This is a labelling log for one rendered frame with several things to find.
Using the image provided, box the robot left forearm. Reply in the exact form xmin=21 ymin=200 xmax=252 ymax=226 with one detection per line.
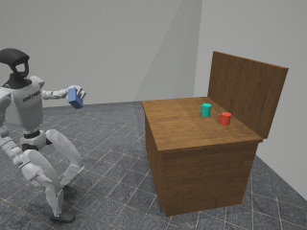
xmin=40 ymin=89 xmax=68 ymax=101

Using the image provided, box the table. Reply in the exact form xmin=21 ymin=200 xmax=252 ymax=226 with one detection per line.
xmin=141 ymin=51 xmax=289 ymax=217

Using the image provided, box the left robot shin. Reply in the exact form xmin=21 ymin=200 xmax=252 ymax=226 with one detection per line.
xmin=60 ymin=167 xmax=84 ymax=188

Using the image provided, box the left robot thigh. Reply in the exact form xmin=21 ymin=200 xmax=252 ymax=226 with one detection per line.
xmin=44 ymin=129 xmax=83 ymax=173

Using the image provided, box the sponge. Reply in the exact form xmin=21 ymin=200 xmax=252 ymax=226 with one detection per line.
xmin=67 ymin=87 xmax=83 ymax=109

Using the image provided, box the robot right forearm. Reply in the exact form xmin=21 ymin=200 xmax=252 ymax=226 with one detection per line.
xmin=0 ymin=135 xmax=31 ymax=169

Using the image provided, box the robot right hand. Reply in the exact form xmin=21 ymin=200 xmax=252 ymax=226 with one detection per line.
xmin=21 ymin=163 xmax=53 ymax=189

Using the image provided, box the right robot upper arm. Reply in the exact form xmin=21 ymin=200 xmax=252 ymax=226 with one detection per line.
xmin=0 ymin=89 xmax=12 ymax=138

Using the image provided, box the robot left hand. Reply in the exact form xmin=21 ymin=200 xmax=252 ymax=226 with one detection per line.
xmin=65 ymin=85 xmax=86 ymax=101

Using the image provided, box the left robot upper arm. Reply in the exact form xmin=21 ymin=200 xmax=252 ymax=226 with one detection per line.
xmin=30 ymin=76 xmax=45 ymax=93

